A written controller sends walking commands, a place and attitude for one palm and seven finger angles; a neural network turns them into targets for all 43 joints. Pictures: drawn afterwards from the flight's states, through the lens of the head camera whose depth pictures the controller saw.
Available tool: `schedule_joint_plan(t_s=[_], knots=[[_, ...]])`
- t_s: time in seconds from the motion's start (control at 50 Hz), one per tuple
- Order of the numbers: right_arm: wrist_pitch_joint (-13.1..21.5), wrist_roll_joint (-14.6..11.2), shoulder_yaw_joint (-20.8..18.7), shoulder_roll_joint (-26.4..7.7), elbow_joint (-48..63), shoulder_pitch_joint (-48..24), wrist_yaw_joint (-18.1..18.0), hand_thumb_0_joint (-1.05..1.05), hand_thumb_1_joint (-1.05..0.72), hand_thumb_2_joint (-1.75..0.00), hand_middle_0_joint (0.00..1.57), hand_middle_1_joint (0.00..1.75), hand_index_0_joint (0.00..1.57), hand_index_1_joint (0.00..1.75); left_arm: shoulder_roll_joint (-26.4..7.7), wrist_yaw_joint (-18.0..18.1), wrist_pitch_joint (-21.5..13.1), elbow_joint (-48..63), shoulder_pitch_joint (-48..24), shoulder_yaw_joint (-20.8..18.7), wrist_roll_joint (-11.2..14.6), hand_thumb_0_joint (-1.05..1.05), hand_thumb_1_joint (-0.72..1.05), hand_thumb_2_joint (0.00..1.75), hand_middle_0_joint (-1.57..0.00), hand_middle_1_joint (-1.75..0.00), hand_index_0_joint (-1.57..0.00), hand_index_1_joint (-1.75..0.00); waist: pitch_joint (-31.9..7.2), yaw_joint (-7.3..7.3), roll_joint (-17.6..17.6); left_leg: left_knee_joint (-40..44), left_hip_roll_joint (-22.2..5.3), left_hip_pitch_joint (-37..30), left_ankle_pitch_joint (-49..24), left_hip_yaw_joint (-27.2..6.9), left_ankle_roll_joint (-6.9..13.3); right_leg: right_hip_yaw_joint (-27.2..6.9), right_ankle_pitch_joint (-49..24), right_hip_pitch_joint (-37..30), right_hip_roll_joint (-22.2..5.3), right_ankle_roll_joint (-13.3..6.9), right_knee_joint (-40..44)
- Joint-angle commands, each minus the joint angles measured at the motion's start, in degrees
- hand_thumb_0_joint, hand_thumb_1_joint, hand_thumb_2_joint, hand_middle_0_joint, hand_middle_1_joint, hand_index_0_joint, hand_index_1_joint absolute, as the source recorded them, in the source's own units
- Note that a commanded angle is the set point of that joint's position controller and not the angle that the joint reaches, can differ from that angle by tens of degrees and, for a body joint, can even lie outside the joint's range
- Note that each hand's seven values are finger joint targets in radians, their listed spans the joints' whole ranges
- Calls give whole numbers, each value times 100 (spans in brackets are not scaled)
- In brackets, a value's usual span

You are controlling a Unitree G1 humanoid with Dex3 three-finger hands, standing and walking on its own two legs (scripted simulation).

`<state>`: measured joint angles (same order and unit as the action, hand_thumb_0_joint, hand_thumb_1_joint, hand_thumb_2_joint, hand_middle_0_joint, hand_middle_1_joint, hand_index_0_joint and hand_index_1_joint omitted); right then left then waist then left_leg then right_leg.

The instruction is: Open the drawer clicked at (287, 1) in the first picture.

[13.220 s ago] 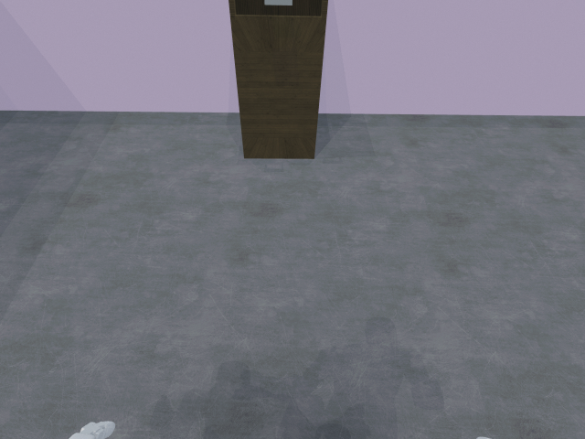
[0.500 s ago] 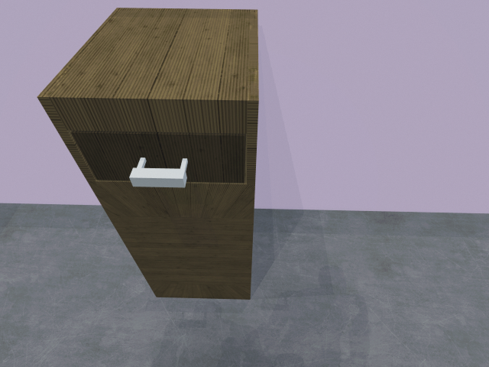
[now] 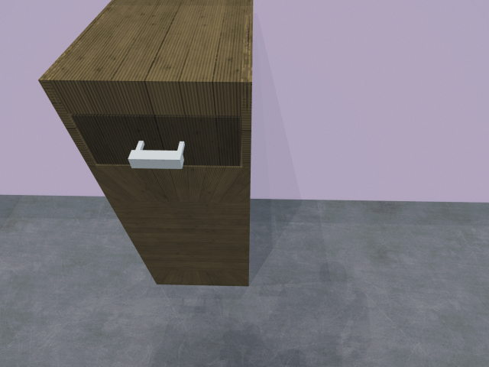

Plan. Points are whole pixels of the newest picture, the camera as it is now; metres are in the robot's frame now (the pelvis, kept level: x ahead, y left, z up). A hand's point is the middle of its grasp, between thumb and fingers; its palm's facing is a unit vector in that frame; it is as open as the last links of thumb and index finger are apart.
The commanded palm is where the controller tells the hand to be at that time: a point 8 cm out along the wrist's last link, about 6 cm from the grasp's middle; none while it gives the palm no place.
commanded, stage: come to a stop and stand still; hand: left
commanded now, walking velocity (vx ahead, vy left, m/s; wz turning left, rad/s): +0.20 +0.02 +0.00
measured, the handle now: (159, 152) +0.52 +0.21 +0.04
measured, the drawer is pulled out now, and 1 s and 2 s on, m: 0.00 0.00 0.00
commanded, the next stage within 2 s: look again from close up in 0.74 s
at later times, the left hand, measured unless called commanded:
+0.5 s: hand out of the picture -0.05 +0.18 -0.17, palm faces +0.05 -0.99 -0.16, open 7.4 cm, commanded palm none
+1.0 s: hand out of the picture +0.00 +0.17 -0.17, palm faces +0.04 -0.99 -0.13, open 7.3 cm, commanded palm none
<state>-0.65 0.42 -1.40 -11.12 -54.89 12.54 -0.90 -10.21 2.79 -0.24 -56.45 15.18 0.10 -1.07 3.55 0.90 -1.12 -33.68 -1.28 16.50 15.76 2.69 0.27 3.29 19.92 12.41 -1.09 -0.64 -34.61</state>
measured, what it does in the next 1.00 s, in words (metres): stands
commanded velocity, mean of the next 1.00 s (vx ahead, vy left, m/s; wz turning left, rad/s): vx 0.03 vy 0.00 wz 0.00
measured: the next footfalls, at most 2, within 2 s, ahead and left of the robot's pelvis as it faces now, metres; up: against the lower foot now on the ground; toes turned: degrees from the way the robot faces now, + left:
none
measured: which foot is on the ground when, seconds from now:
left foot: down 0.00-1.00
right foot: down 0.00-1.00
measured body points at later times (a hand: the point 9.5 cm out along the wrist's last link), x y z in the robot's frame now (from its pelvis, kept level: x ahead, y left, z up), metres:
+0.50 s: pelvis +0.00 +0.01 +0.00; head -0.02 +0.02 +0.45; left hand -0.05 +0.23 -0.16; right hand -0.03 -0.21 -0.15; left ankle +0.03 +0.12 -0.73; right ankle -0.01 -0.11 -0.73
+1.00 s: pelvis +0.01 +0.02 +0.01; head +0.01 +0.03 +0.46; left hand +0.00 +0.22 -0.16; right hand +0.02 -0.21 -0.14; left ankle +0.04 +0.12 -0.73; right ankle -0.01 -0.11 -0.73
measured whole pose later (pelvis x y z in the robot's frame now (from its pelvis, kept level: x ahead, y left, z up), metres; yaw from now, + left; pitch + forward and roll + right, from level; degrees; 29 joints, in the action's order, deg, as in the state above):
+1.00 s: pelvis +0.01 +0.02 +0.01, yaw +0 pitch -2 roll +0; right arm 1.0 0.3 0.4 -8.4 -64.4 15.5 -1.5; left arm -7.6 1.8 -1.0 -62.6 18.9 0.9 -1.0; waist 0.9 -0.4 1.7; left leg -26.5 0.3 12.7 12.3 2.5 1.6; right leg 1.3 16.3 7.6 -0.9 0.6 -25.4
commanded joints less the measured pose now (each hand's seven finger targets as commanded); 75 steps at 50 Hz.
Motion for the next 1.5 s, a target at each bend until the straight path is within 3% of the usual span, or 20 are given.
schedule_joint_plan(t_s=[0.0, 0.04, 0.12, 0.14, 0.18, 0.22, 0.26, 0.3, 0.34, 0.38, 0.42, 0.48, 0.66, 0.98, 1.38, 1.4, 1.42, 1.44, 1.46, 1.48], knots=[[32, 91, -11, -433, 185, 338, 51, 0, -90, -90, 20, 30, 20, 30, -763, -11, -40, 306, 97, -133, -7, 0, 90, 90, -20, -30, -20, -30, 144, 27, 162, 468, -163, -78, 465, -327, 156, -698, 649, 573, -607, -341, 1193], [-26, 135, -43, -550, 216, 300, 98, 0, -90, -90, 20, 30, 20, 30, -853, -52, 36, 327, 206, -169, -48, 0, 90, 90, -20, -30, -20, -30, 817, -37, 343, 471, -42, 539, 1476, -361, 185, -864, 2250, 1041, -541, -379, 1530], [32, 158, -30, -523, 136, 677, 100, 0, -90, -90, 20, 30, 20, 30, -861, -104, 30, 389, 231, -231, -37, 0, 90, 90, -20, -30, -20, -30, 731, 65, 421, 410, -24, 413, 1285, -356, 241, -788, 2142, 1241, -491, -428, 1297], [64, 155, -21, -535, 123, 728, 91, 0, -90, -90, 20, 30, 20, 30, -805, -119, 16, 399, 288, -215, -29, 0, 90, 90, -20, -30, -20, -30, 675, 50, 237, 647, -113, 438, 1376, -524, 274, -684, 1967, 1169, -392, -398, 1109], [112, 157, -37, -700, 72, 860, 55, 0, -90, -90, 20, 30, 20, 30, -610, -135, 7, 378, 454, -184, -39, 0, 90, 90, -20, -30, -20, -30, 551, 17, -517, 1504, -600, 523, 2002, -1335, 483, -173, 1438, 929, -25, -258, 393], [118, 136, -68, -864, 86, 758, 17, 0, -90, -90, 20, 30, 20, 30, -426, -158, -12, 313, 655, -138, -57, 0, 90, 90, -20, -30, -20, -30, 564, -131, -560, 1971, -934, 902, 2421, -1917, 718, 2, 848, 558, 165, -225, -8], [150, 96, -21, -711, 71, 610, -2, 0, -90, -90, 20, 30, 20, 30, -360, -172, -61, 182, 892, -114, -47, 0, 90, 90, -20, -30, -20, -30, 413, -271, -362, 1781, -799, 990, 1826, -1618, 673, -188, 415, 119, 65, -237, 357], [166, 81, 26, -582, 10, 576, -1, 0, -90, -90, 20, 30, 20, 30, -416, -163, -91, 72, 1012, -110, -17, 0, 90, 90, -20, -30, -20, -30, 331, -286, -159, 1467, -503, 1008, 1542, -1144, 470, -550, 548, -57, -152, -278, 821], [157, 65, 55, -399, -62, 656, 7, 0, -90, -90, 20, 30, 20, 30, -543, -145, -104, 5, 1002, -109, 10, 0, 90, 90, -20, -30, -20, -30, 389, -200, 324, 924, -158, 786, 1054, -681, 268, -1093, 974, 270, -482, -371, 1423], [141, 55, 89, -260, -227, 869, 1, 0, -90, -90, 20, 30, 20, 30, -541, -125, -98, -17, 837, -103, 31, 0, 90, 90, -20, -30, -20, -30, 413, -41, 573, 678, -78, 213, 481, -454, 180, -1131, 1103, 768, -610, -386, 1676], [159, 47, 106, -223, -372, 1036, -13, 0, -90, -90, 20, 30, 20, 30, -474, -115, -101, -77, 810, -81, 39, 0, 90, 90, -20, -30, -20, -30, 332, 14, 366, 792, -170, -63, 213, -524, 182, -958, 827, 829, -518, -324, 1575], [219, 21, 100, -300, -524, 1050, -43, 0, -90, -90, 20, 30, 20, 30, -340, -105, -111, -260, 995, -46, 31, 0, 90, 90, -20, -30, -20, -30, 180, -75, -32, 1170, -420, -16, 110, -820, 276, -624, 98, 430, -319, -208, 1219], [262, -11, 120, -206, -722, 859, -92, 0, -90, -90, 20, 30, 20, 30, -171, -55, -131, -539, 1168, 0, 27, 0, 90, 90, -20, -30, -20, -30, 63, -124, 94, 1112, -413, -249, -856, -647, 263, -605, -902, 40, -376, -135, 1262], [249, 4, 120, -266, -788, 582, -91, 0, -90, -90, 20, 30, 20, 30, -194, -46, -126, -530, 908, -11, 32, 0, 90, 90, -20, -30, -20, -30, 38, -139, 132, 1267, -419, -459, -1193, -585, 207, -596, -1225, -128, -442, -68, 1433], [225, 3, 127, -285, -864, 640, -76, 0, -90, -90, 20, 30, 20, 30, -209, -51, -110, -575, 928, 2, 33, 0, 90, 90, -20, -30, -20, -30, 88, -133, 173, 1555, -427, -491, -746, -663, 198, -562, -918, -115, -449, -50, 1575], [315, -15, 152, -439, -438, 177, -19, 0, -90, -90, 20, 30, 20, 30, -406, 162, -267, -685, 1017, 26, -90, 0, 90, 90, -20, -30, -20, -30, 316, -253, 19, 346, -434, -163, -1714, -487, 27, -845, -2499, 103, -687, -53, 1564], [1039, -398, 92, -1257, 1603, 367, -301, 0, -90, -90, 20, 30, 20, 30, -1974, 219, -1190, 8117, -3258, 236, -619, 0, 88, 89, -20, -32, -20, -32, -2544, 338, -1306, 1166, 27, -2016, -1614, -268, 200, -633, -1823, -66, 58, -221, 813], [1597, -332, 119, -960, 1283, -221, -571, 0, -90, -90, 20, 30, 20, 30, -1801, 720, -811, 6725, -1010, -86, -725, 0, 85, 88, -20, -33, -20, -33, -2428, -163, -1816, 1101, -233, -2084, -1468, -343, 59, -75, -624, 340, 81, -260, 237], [1823, -475, 2, -665, 1287, -287, -561, 0, -90, -90, 20, 30, 20, 30, -823, 980, 29, 6077, 489, 376, -666, 0, 83, 87, -21, -34, -21, -34, -1433, -96, -1219, 1469, -236, -1030, -144, -540, -46, 51, 130, 805, 128, -150, 62], [1880, -529, 20, -624, 1290, -85, -587, 0, -90, -90, 20, 30, 20, 30, -139, 1040, 209, 5962, 703, 936, -913, 0, 81, 86, -21, -36, -21, -36, -957, 29, -773, 1292, -169, -576, 271, -475, 63, 78, -135, 837, 125, -111, 128]])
